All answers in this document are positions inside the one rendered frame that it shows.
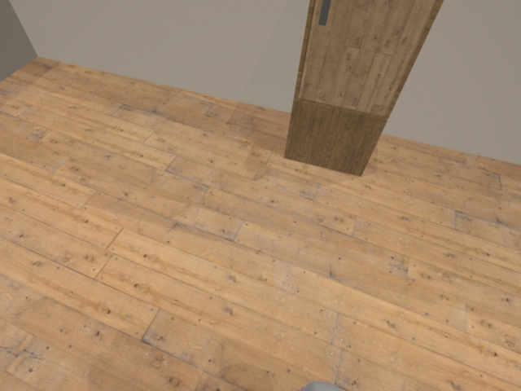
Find cupboard door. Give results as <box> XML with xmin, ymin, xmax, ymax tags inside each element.
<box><xmin>298</xmin><ymin>0</ymin><xmax>438</xmax><ymax>116</ymax></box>

